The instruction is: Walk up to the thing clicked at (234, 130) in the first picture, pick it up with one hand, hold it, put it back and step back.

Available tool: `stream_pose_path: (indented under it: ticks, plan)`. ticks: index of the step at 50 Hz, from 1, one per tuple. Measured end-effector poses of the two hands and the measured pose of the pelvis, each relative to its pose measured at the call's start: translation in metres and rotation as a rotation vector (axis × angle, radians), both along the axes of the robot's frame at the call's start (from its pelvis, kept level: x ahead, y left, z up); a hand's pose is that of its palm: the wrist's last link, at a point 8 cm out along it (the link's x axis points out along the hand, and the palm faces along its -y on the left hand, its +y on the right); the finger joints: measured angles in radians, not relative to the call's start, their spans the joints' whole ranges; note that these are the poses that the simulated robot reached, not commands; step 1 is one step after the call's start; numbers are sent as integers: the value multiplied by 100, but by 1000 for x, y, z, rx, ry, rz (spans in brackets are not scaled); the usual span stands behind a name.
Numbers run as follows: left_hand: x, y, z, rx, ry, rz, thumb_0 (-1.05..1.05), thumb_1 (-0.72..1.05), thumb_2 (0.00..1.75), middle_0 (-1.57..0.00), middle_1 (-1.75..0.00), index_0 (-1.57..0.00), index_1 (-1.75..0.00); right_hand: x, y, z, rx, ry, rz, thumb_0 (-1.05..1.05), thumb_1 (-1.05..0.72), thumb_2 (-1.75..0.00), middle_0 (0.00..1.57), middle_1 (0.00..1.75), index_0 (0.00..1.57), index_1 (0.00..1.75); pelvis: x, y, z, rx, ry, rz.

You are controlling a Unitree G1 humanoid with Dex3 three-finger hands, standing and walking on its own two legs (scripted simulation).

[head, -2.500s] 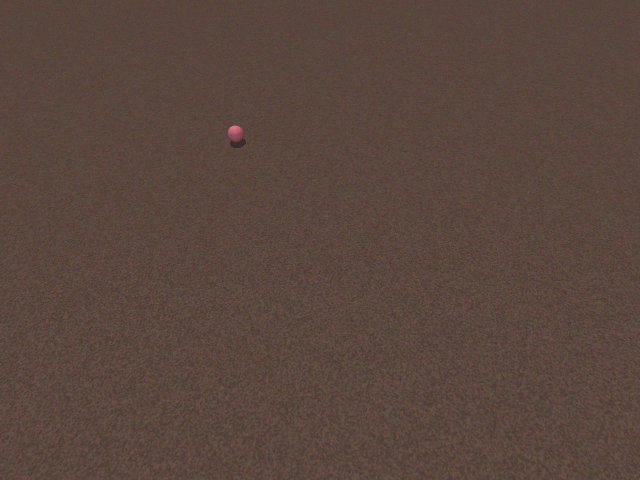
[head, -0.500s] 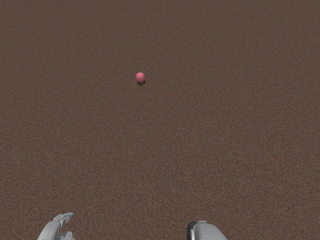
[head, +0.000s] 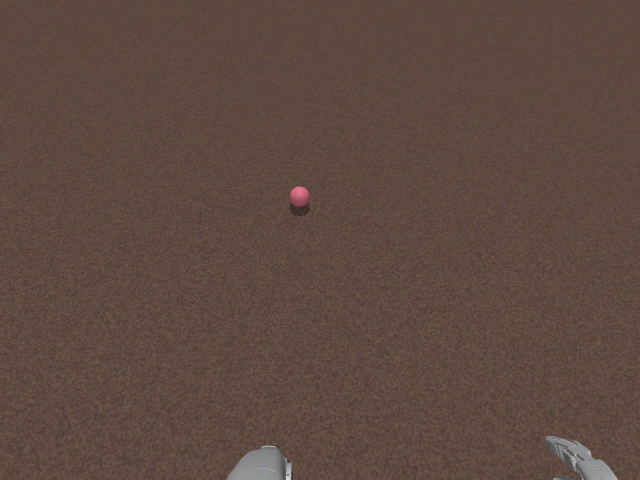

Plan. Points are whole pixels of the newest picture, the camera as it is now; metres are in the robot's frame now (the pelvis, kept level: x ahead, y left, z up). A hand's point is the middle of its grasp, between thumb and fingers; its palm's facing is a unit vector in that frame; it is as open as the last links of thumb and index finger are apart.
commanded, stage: walk up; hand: left
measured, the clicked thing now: (299, 196) +1.21 +0.17 -0.71
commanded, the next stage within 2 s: none
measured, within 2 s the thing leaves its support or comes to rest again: neither
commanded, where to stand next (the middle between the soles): +0.88 -0.06 m, yaw +0 degrees
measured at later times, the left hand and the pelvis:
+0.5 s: hand (222, 316) +0.35 +0.20 -0.10, palm faces -0.07 -0.91 -0.41, open 7.4 cm; pelvis +0.23 -0.07 +0.00, yaw -2 degrees
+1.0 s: hand (230, 283) +0.44 +0.22 -0.15, palm faces +0.02 -0.94 -0.34, open 7.4 cm; pelvis +0.42 -0.06 +0.00, yaw +1 degrees
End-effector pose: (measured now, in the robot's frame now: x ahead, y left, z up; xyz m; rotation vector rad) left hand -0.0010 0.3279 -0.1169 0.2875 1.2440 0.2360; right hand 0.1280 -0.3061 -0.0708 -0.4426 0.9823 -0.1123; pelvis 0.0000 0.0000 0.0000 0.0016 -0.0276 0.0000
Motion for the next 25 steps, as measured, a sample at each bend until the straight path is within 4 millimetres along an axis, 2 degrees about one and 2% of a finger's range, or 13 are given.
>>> stream_pose_path:
  ticks: [3, 6, 13, 19, 22, 25]
  plan:
    - [38, -5, 0, -20, 24, -32, 0, 90, 90, -20, -30, -20, -30, 20, 7, 6, 14, -37, -38, 0, -91, -90, 20, 30, 20, 30, 28, 6, 5, -17, -5, -10]
    - [83, -10, 10, -38, -1, -82, 1, 90, 90, -20, -30, -20, -30, 26, 8, 15, 25, -31, -93, 0, -91, -90, 20, 30, 20, 30, 55, 6, 17, -14, -14, -20]
    - [184, -20, 30, -29, -92, -140, 0, 90, 90, -20, -30, -20, -30, 30, -13, 12, 28, 72, -167, 0, -90, -90, 21, 30, 20, 30, 117, -7, 25, 15, -26, -32]
    - [268, -43, 42, 19, -112, -187, 0, 90, 90, -20, -30, -20, -30, 55, -51, -12, 43, 130, -219, 1, -90, -90, 21, 30, 20, 30, 176, -33, 16, 47, -19, -44]
    - [311, -61, 44, 56, -153, -189, 0, 90, 90, -20, -30, -20, -30, 80, -75, -34, 51, 157, -232, 1, -90, -90, 21, 30, 20, 30, 208, -52, 4, 38, -18, -43]
    - [340, -81, 51, 72, -215, -179, 0, 90, 90, -20, -30, -20, -30, 112, -86, -46, 68, 180, -219, 1, -91, -90, 20, 30, 20, 30, 232, -68, 2, 25, -29, -30]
